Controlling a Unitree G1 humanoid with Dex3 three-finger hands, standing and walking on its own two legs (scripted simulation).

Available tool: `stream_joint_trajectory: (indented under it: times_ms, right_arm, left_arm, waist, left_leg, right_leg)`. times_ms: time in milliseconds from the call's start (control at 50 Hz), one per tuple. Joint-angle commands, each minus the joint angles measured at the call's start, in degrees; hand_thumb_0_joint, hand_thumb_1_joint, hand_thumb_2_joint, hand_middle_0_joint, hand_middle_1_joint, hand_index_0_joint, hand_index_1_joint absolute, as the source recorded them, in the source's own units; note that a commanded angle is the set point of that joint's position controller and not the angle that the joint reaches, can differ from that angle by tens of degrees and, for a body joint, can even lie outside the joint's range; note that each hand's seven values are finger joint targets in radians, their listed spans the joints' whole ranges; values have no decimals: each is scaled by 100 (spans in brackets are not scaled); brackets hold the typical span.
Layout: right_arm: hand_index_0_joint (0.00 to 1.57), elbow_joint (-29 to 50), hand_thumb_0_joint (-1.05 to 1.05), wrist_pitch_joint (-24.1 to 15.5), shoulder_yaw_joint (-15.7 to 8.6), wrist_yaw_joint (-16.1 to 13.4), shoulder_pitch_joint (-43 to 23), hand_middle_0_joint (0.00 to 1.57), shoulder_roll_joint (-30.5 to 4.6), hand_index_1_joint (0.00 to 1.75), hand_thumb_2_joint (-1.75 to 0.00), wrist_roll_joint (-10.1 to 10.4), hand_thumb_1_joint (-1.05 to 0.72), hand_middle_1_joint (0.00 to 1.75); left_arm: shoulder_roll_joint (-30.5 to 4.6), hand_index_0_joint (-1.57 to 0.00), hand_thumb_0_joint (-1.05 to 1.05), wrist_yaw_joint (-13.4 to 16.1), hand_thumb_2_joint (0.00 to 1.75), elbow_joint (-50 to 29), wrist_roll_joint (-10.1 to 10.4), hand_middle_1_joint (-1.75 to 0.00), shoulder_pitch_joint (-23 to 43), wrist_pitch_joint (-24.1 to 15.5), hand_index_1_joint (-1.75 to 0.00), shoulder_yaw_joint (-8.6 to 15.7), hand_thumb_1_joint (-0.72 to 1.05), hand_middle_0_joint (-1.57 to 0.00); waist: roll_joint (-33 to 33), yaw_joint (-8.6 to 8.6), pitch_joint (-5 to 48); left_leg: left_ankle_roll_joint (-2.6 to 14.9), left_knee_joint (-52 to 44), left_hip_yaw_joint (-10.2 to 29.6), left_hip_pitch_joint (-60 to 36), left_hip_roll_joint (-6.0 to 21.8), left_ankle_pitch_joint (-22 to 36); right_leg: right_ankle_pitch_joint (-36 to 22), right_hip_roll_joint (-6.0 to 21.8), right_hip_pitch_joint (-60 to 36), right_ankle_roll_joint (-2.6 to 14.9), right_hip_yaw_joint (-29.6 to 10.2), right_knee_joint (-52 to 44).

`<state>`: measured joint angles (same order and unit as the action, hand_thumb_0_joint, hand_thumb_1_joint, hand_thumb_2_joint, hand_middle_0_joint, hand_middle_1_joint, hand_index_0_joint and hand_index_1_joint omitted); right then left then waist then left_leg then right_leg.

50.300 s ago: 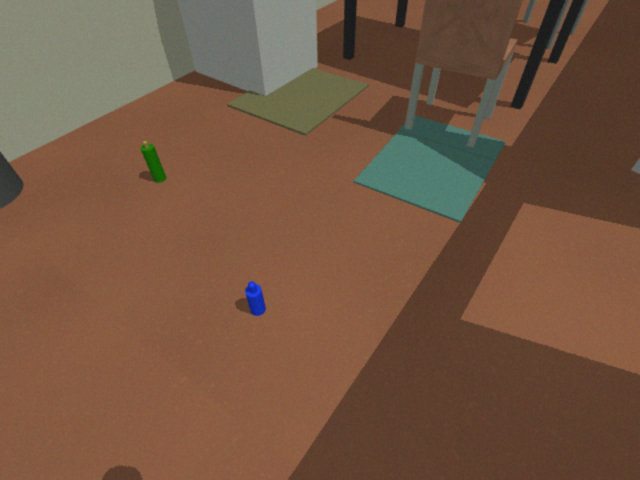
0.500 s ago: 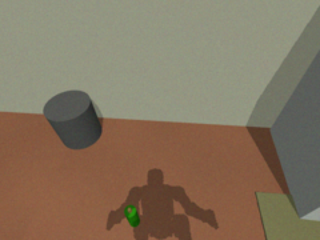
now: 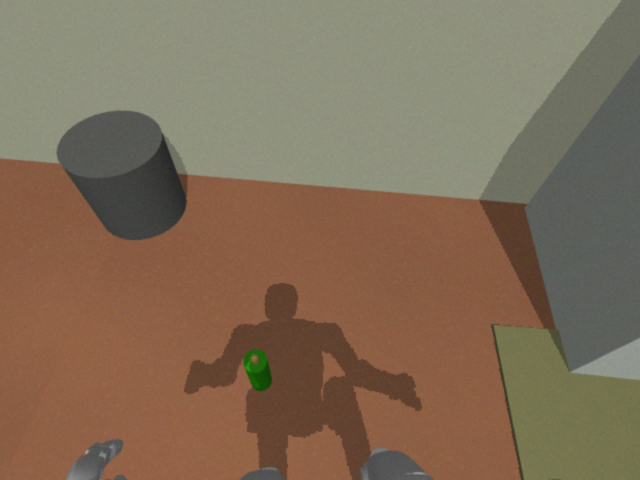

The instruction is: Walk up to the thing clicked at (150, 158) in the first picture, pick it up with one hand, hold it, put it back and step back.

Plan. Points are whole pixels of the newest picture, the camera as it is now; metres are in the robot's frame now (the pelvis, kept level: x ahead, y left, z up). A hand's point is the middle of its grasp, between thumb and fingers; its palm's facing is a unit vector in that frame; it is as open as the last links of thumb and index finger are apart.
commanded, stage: step back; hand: left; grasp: from the side
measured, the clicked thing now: (258, 369) +0.44 +0.16 -0.65
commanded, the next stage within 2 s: none
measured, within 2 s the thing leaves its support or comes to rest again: neither
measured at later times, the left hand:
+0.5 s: hand out of the picture -0.04 +0.24 -0.14, palm faces -0.09 -0.91 -0.40, open 7.3 cm
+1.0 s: hand out of the picture -0.13 +0.24 -0.15, palm faces -0.05 -0.94 -0.35, open 7.3 cm
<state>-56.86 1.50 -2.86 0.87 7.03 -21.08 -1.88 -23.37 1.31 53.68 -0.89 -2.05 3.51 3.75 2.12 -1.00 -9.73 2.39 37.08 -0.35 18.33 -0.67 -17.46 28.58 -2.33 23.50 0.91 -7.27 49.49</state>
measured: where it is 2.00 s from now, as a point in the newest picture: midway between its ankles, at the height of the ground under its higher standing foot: outside the picture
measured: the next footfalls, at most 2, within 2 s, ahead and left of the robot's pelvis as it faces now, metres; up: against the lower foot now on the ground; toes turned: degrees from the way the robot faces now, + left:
right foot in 0.36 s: -0.08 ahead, -0.14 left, +0.00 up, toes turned -2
left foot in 0.74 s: -0.17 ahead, +0.10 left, +0.00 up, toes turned -3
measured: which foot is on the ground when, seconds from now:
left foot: down 0.00-0.40, up 0.42-0.72, down 0.74-1.00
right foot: up 0.00-0.34, down 0.36-0.76, up 0.78-1.00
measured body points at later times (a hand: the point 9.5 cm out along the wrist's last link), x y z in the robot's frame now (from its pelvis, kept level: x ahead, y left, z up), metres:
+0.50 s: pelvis -0.12 -0.02 +0.00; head -0.08 -0.04 +0.45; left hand -0.03 +0.28 -0.11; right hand -0.03 -0.34 -0.13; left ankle -0.06 +0.11 -0.66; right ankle -0.13 -0.14 -0.73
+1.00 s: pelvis -0.25 -0.02 +0.01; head -0.19 +0.01 +0.45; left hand -0.13 +0.29 -0.12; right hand -0.15 -0.33 -0.09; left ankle -0.21 +0.10 -0.73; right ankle -0.31 -0.17 -0.65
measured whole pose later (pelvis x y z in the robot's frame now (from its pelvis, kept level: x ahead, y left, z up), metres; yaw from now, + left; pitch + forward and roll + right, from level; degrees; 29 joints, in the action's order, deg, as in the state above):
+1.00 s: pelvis -0.25 -0.02 +0.01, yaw -3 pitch -1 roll -1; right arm -47.8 0.6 -2.0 -1.2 7.8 -20.3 -1.9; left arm -22.4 0.6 46.1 -0.8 -8.3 3.7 4.4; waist 2.5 0.4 -9.8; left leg 0.8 33.0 1.2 17.9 1.1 -14.0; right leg 29.2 -5.7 23.2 -1.1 -9.6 63.8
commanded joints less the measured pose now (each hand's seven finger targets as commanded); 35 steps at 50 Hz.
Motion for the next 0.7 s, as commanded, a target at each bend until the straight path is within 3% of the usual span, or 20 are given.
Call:
stream_joint_trajectory:
  times_ms: [0,20,40,100,180,220,260,300,340,360,380,400,420,460,480,500,520,580,640,680]
  right_arm:
    - [20,568,0,-138,-406,-208,-255,20,-1590,30,-90,-63,-90,30]
    - [20,660,0,-156,-382,-220,-398,20,-1449,30,-90,-54,-90,30]
    - [20,723,0,-169,-364,-231,-348,20,-1349,30,-90,-27,-90,30]
    - [20,782,0,-169,-384,-265,33,20,-1280,30,-90,38,-90,30]
    - [20,890,0,-130,-429,-280,289,20,-1411,30,-90,39,-90,30]
    - [20,962,0,-108,-433,-263,250,20,-1472,30,-90,13,-90,30]
    - [20,1069,0,-78,-445,-226,64,20,-1552,30,-90,12,-90,30]
    - [20,1143,0,-26,-450,-207,-143,20,-1608,30,-90,46,-90,30]
    - [20,1197,0,37,-408,-179,-348,20,-1489,30,-90,114,-90,30]
    - [20,1233,0,48,-344,-162,-276,20,-1243,30,-90,149,-90,30]
    - [20,1263,0,59,-313,-201,-402,20,-1024,30,-90,158,-90,30]
    - [20,1163,0,87,-422,-278,-421,20,-1248,30,-90,76,-90,30]
    - [20,1030,0,86,-455,-253,-104,20,-1378,30,-90,110,-90,30]
    - [20,805,0,59,-380,-209,228,20,-1275,30,-90,197,-90,30]
    - [20,790,0,35,-314,-241,347,20,-1155,30,-90,224,-90,30]
    - [20,764,0,12,-256,-268,427,20,-1121,30,-90,220,-90,30]
    - [20,789,0,-2,-246,-274,407,20,-1201,30,-90,219,-90,30]
    - [20,965,0,-52,-189,-287,230,20,-1138,30,-90,213,-90,30]
    - [20,984,0,-130,-193,-286,434,20,-1098,30,-90,146,-90,30]
    - [20,832,0,-173,-233,-279,789,20,-1043,30,-90,80,-90,30]
  left_arm:
    - [-876,-20,0,112,90,-326,57,-30,-488,-32,-30,221,90,-20]
    - [-854,-20,0,86,90,-318,87,-30,-756,-34,-30,223,90,-20]
    - [-833,-20,0,76,90,-334,64,-30,-873,-43,-30,241,90,-20]
    - [-835,-20,0,68,90,-489,6,-30,-793,-93,-30,291,90,-20]
    - [-848,-20,0,37,90,-744,3,-30,-594,-147,-30,301,90,-20]
    - [-840,-20,0,8,90,-745,5,-30,-671,-162,-30,320,90,-20]
    - [-828,-20,0,-32,90,-624,-13,-30,-1003,-176,-30,335,90,-20]
    - [-825,-20,0,-62,90,-418,-42,-30,-1524,-187,-30,371,90,-20]
    - [-895,-20,0,-64,90,-273,-105,-30,-1910,-209,-30,431,90,-20]
    - [-1243,-20,0,-67,90,-408,-201,-30,-1753,-236,-30,530,90,-20]
    - [-1747,-20,0,-90,90,-679,-161,-30,-1162,-233,-30,630,90,-20]
    - [-2008,-20,0,-45,90,-949,-221,-30,-639,-255,-30,653,90,-20]
    - [-1732,-20,0,-11,90,-1082,-183,-30,-240,-294,-30,619,90,-20]
    - [-1143,-20,0,3,90,-1186,-144,-30,30,-335,-30,450,90,-20]
    - [-1033,-20,0,6,90,-1173,-140,-30,33,-324,-30,450,90,-20]
    - [-1007,-20,0,-1,90,-1149,-136,-30,-108,-314,-30,454,90,-20]
    - [-1024,-20,0,-5,90,-1198,-146,-30,-344,-308,-30,448,90,-20]
    - [-930,-20,0,48,90,-1169,-149,-30,-829,-253,-30,442,90,-20]
    - [-1003,-20,0,64,90,-1237,-95,-30,-867,-186,-30,437,90,-20]
    - [-1067,-20,0,28,90,-1282,0,-30,-692,-108,-30,387,90,-20]
  waist:
    - [-1078,188,1053]
    - [-1035,354,1146]
    - [-1015,352,1293]
    - [-884,115,1464]
    - [-896,-154,1350]
    - [-1006,-169,1363]
    - [-1205,-55,1462]
    - [-1193,164,1643]
    - [-935,385,1600]
    - [159,338,1283]
    - [1291,338,772]
    - [1354,388,440]
    - [1196,127,288]
    - [427,-138,317]
    - [526,-187,472]
    - [621,-102,641]
    - [602,95,741]
    - [775,371,1039]
    - [989,343,1475]
    - [831,131,1540]
  left_leg:
    - [848,-1561,1767,-716,1677,3125]
    - [785,-1443,1424,-967,1432,3090]
    - [813,-1332,1359,-1213,1404,3089]
    - [1021,-1116,1344,-1735,1522,3330]
    - [1282,-986,1282,-1817,1672,3276]
    - [1208,-1025,1238,-1522,1614,2866]
    - [1053,-1037,1137,-1217,1546,2236]
    - [870,-911,1100,-720,1539,1673]
    - [459,-618,935,31,1288,710]
    - [74,221,594,923,695,-190]
    - [-257,1568,128,1227,-454,-1496]
    - [-332,2798,822,822,-388,-1795]
    - [-289,3227,1052,483,-245,-1467]
    - [-235,3275,1058,662,-694,-896]
    - [-257,3242,980,842,-788,-793]
    - [-327,3215,930,996,-815,-724]
    - [-373,3064,849,987,-771,-790]
    - [-441,1801,652,1315,-461,-1140]
    - [-267,36,440,731,-15,-1052]
    - [-193,-1478,98,-84,-79,279]
  right_leg:
    - [316,-339,492,115,-557,1936]
    - [7,-345,561,97,-530,2020]
    - [-128,-339,586,47,-463,2040]
    - [-74,-270,618,-189,-353,1851]
    - [190,-75,449,-314,-120,790]
    - [149,9,65,-289,128,204]
    - [-48,72,-393,-231,414,-416]
    - [-714,107,-1086,-110,598,-1392]
    - [-1403,188,-1677,146,398,-2211]
    - [-1001,1045,-1595,489,-1128,-2731]
    - [-550,2082,-562,1236,-2396,-3429]
    - [-758,2672,484,1837,-3001,-3639]
    - [-893,2561,899,1696,-2628,-3628]
    - [-2452,1480,191,1077,-877,-3008]
    - [-2808,1227,-198,827,-455,-2819]
    - [-2989,1141,-620,803,-393,-2696]
    - [-3031,1186,-844,931,-488,-2575]
    - [-3535,1427,-2176,1133,-586,-2306]
    - [-4316,1621,-2637,1074,-657,-1745]
    - [-4321,1382,-2317,809,-335,-1182]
